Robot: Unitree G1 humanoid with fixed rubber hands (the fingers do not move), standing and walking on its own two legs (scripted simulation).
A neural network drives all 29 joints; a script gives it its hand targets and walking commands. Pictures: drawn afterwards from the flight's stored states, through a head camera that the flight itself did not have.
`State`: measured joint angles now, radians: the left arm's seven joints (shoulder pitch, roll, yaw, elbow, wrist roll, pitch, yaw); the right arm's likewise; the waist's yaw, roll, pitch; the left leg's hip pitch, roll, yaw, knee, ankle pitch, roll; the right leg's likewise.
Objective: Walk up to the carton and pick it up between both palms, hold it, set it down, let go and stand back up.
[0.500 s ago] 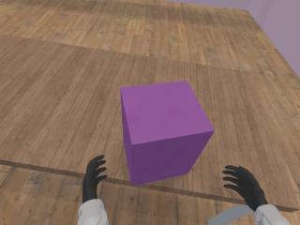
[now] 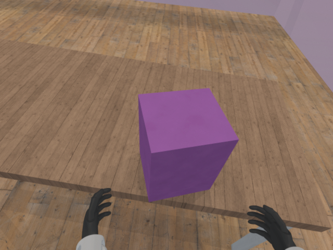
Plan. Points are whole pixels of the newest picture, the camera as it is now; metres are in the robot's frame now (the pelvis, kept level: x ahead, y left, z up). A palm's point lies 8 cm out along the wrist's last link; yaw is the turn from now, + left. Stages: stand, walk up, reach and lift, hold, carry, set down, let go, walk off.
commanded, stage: set down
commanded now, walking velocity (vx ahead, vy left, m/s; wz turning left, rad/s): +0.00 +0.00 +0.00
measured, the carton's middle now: (177, 147) +0.39 +0.00 +0.01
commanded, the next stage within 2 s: let go in 1.42 s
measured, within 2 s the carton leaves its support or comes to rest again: neither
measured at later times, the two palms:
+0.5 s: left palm (92, 220) +0.19 +0.19 -0.04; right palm (269, 236) +0.19 -0.23 -0.05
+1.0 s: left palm (78, 234) +0.17 +0.22 -0.07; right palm (265, 236) +0.19 -0.22 -0.05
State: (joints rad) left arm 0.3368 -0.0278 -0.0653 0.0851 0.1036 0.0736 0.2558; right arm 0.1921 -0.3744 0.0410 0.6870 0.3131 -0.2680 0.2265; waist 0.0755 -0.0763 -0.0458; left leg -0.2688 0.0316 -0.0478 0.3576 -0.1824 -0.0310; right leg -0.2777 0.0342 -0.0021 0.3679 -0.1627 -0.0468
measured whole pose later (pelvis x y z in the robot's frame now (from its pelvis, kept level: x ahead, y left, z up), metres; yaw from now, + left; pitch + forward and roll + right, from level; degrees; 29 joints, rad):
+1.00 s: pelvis +0.02 +0.02 +0.00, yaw +0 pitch +4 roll +0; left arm 0.33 0.12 -0.07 0.20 0.10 0.12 0.12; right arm 0.23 -0.26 -0.01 0.66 0.16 -0.31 0.08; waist 0.08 -0.10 -0.01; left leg -0.25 0.01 -0.04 0.36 -0.18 -0.02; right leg -0.26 0.01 0.00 0.37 -0.19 -0.02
